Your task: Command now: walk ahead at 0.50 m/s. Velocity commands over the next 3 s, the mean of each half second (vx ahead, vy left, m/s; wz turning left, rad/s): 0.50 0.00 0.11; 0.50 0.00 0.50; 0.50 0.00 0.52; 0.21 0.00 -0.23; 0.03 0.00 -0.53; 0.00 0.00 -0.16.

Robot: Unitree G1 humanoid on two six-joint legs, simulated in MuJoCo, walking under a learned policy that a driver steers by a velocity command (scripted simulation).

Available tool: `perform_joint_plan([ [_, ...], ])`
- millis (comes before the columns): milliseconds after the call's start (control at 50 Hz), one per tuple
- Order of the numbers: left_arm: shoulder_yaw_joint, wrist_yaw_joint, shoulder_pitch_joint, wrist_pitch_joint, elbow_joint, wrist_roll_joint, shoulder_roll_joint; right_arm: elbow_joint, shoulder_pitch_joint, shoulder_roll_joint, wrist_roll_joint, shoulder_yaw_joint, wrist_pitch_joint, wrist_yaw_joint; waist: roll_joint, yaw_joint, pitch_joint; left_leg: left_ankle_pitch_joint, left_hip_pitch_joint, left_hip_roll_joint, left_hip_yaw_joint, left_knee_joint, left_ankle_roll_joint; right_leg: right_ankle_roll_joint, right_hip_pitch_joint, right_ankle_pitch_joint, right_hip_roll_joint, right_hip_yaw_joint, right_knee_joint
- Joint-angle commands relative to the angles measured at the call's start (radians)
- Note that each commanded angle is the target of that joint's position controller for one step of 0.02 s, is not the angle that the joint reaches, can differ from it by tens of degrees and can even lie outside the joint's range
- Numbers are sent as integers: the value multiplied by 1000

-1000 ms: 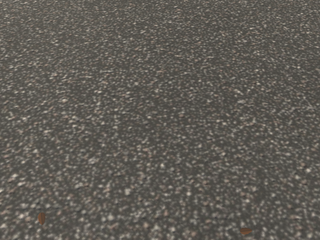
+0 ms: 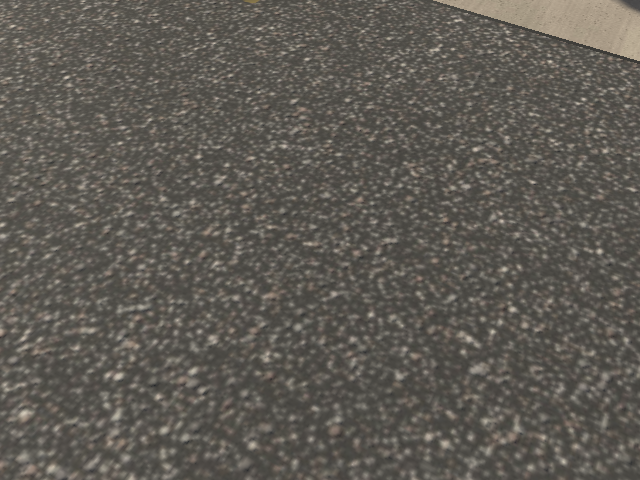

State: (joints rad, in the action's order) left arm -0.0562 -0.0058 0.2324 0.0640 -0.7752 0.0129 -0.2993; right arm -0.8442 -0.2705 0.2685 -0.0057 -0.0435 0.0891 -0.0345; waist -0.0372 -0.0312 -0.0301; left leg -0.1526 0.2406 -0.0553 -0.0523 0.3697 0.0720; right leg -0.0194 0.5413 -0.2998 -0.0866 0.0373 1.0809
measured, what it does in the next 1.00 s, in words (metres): walks ahead, turning left: right foot, then left foot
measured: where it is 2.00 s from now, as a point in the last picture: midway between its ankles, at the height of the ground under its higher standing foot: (227, 284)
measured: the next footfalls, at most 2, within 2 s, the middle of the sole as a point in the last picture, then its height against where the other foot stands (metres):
right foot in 0.32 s outside the picture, level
left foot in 0.88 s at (262, 417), level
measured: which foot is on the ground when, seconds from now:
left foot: down 0.00-0.34, up 0.36-0.86, down 0.88-1.00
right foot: up 0.00-0.30, down 0.32-0.86, up 0.88-1.00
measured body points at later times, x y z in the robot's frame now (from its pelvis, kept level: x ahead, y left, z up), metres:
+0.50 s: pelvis +0.28 -0.07 +0.00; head +0.31 -0.08 +0.45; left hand +0.38 +0.21 -0.11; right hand +0.36 -0.35 -0.14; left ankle +0.22 +0.08 -0.66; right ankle +0.32 -0.16 -0.74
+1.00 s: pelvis +0.54 +0.02 -0.01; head +0.58 +0.04 +0.43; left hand +0.55 +0.32 -0.13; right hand +0.76 -0.19 -0.12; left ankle +0.57 +0.10 -0.74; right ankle +0.48 -0.15 -0.64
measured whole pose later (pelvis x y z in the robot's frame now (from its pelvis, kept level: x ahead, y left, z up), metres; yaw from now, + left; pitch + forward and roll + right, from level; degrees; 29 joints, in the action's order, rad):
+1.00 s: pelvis +0.54 +0.02 -0.01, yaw +22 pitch +1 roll +0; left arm -0.06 0.00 0.20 0.11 -0.83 0.02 -0.29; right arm -0.74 -0.20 0.29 0.02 -0.09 0.05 -0.03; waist -0.01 -0.01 -0.07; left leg -0.18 0.37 -0.09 -0.02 0.53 0.10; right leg 0.00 0.36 -0.42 -0.04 0.01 1.21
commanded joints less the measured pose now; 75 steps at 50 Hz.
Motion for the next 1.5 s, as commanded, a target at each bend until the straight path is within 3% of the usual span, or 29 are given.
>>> perform_joint_plan([
  [20, -14, -5, 7, -3, 60, -9, -55, 50, 28, 149, 4, -34, 21, 12, 101, 30, 26, 151, -73, 283, 254, -239, 182, 28, 109, 107, -59, 29, -99],
  [120, -1, 9, -150, 12, 90, -6, -25, 18, -28, 173, 15, -38, 7, 28, 93, -23, -8, 170, -96, 230, 130, -254, 132, 39, 79, 369, -25, -11, -405],
  [220, 1, 35, -273, 24, 131, 5, -35, -28, -106, 188, 25, -44, -17, 31, 99, -59, -42, 172, -227, 289, 140, -201, 122, 15, 88, 350, 6, -20, -541],
  [280, -10, 45, -235, 32, 130, 2, -68, -39, -98, 204, 30, -53, -32, 39, 118, -15, -18, 321, -290, 318, 161, -109, 97, -26, 2, 241, 31, -27, -586],
  [320, -50, 33, 9, 36, 61, -6, -140, -31, -71, 180, 27, -42, -40, 41, 99, 114, 135, 503, -203, 236, 114, 171, 52, -75, -368, 252, 58, -51, -614],
  [340, -71, 20, 192, 33, 32, -19, -218, -1, -80, 115, -1, -15, -37, 41, -30, 172, 304, 207, 8, 162, 68, 495, 11, -137, -682, 268, -143, 162, -576],
  [360, -78, 25, 210, 25, 15, -19, -262, 5, -208, 15, 15, 11, -18, 35, -289, 101, 410, -418, 373, 1, 86, 793, -38, -269, -947, 30, -333, 596, -699],
  [380, -52, 24, 194, 26, 28, -13, -156, -9, -137, 137, 39, -17, -5, 32, -154, 147, 338, -425, 469, 53, 197, 898, -32, -232, -878, -110, -308, 605, -764],
  [400, -39, 20, 128, 29, 31, -11, -121, 20, -52, 177, 56, -33, 1, 30, -111, 138, 201, -329, 516, 95, 182, 905, -23, -192, -754, -87, -282, 458, -788],
  [440, -25, 21, 13, 36, 33, -18, -72, 24, -5, 153, 39, -38, -7, 38, -49, 80, 81, -180, 452, 166, 164, 825, -36, -165, -538, 76, -213, 268, -855],
  [560, -35, 10, -24, 62, -15, -32, -76, 42, 3, 78, 35, -40, -62, 39, -25, 24, 2, 0, 436, 200, 175, 697, -72, -166, -411, 321, -172, -8, -958],
  [760, -56, -13, 80, 11, -82, -4, -141, 170, 271, 42, 27, -19, -50, -18, 8, 108, -76, 142, 477, 156, 25, 282, -27, -128, -630, 500, -200, -222, -909],
  [820, -67, -21, 52, -12, -76, 7, -180, 190, 221, 82, 29, -40, -57, -29, -41, 47, -10, 0, 341, 76, -52, 272, 26, -97, -686, 927, -208, -261, -742],
  [860, -69, -26, 15, -27, -66, 16, -196, 144, -3, 157, 34, -85, -62, -19, -42, -88, 111, -3, 30, -3, -77, 210, 86, -58, -607, 1041, -171, -289, -423],
  [880, -58, -28, 19, -20, -53, 1, -170, 104, -163, 236, 34, -121, -71, 2, 39, -157, 197, 13, -271, 53, 67, 165, 136, -12, -384, 771, -127, -289, -135],
  [900, -12, -13, 105, 7, 0, -37, -10, 104, -136, 337, 41, -135, -67, 12, 304, -28, 250, -114, -583, 307, 621, 87, 314, 54, 81, -207, 88, -215, 216],
  [920, -12, 3, 27, 53, 17, -1, -66, 140, -159, 273, 27, -111, -48, 5, 198, -82, 386, -226, -658, 389, 897, -61, 373, 40, 205, -311, 126, 37, 340],
  [940, -25, 13, -73, 77, 48, 36, -115, 135, -126, 212, 19, -94, -33, 2, 146, -99, 256, -161, -582, 366, 759, -90, 317, 12, 287, -218, 71, 61, 318],
  [1000, -36, 1, -64, 81, 29, -11, -125, 172, 44, 123, 14, -65, -19, 8, 50, 22, 94, 130, -209, 254, 476, -110, 240, 8, 121, -43, -26, 62, 86],
  [1060, -33, 1, -58, 46, 37, -27, -95, 178, 41, 146, 18, -69, -16, 24, 53, 49, 65, 261, -77, 224, 394, -148, 241, 56, 59, 9, -25, 34, -48],
  [1180, -8, 13, -271, 44, 105, -18, -39, 158, -46, 182, 26, -80, -32, 51, 109, -31, 20, 135, 33, 128, 296, -136, 150, 90, -37, 386, 63, 1, -479],
  [1280, -23, 30, -311, 63, 134, -4, -93, 138, -99, 168, 32, -78, -46, 57, 140, -35, 24, 55, -98, 185, 433, -19, 126, 55, -65, 317, 83, 47, -597],
  [1340, -50, 26, -133, 80, 88, -12, -139, 150, -67, 134, 24, -67, -52, 58, 167, 63, 98, 178, -106, 146, 435, 152, 80, -11, -299, 259, 77, 20, -653],
  [1360, -62, 21, 11, 84, 71, -32, -183, 164, -72, 78, 10, -45, -48, 54, 96, 123, 230, 106, -9, 94, 364, 397, 45, -76, -543, 221, -63, 147, -623],
  [1380, -85, 23, 137, 69, 28, -41, -261, 174, -217, 23, 38, -28, -38, 54, -209, 83, 362, -264, 348, -56, 228, 738, -39, -245, -891, 10, -273, 589, -687],
  [1400, -70, 33, 149, 65, 15, -9, -191, 155, -236, 92, 47, -32, -33, 56, -233, 95, 329, -431, 502, -11, 250, 887, -49, -258, -898, -227, -317, 786, -778],
  [1420, -51, 31, 97, 59, 28, -1, -124, 161, -136, 155, 45, -48, -34, 54, -124, 116, 189, -347, 549, 30, 255, 938, -51, -220, -780, -266, -277, 660, -800],
  [1460, -34, 30, 3, 46, 33, -21, -86, 197, 5, 147, 17, -49, -30, 53, -19, 92, 43, -232, 512, 89, 202, 870, -47, -191, -540, -43, -200, 436, -829],
  [1500, -21, 27, -16, 49, 22, -28, -59, 199, -4, 113, 20, -46, -29, 43, -59, 49, 33, -187, 427, 130, 185, 776, -41, -182, -443, 105, -146, 320, -865],
])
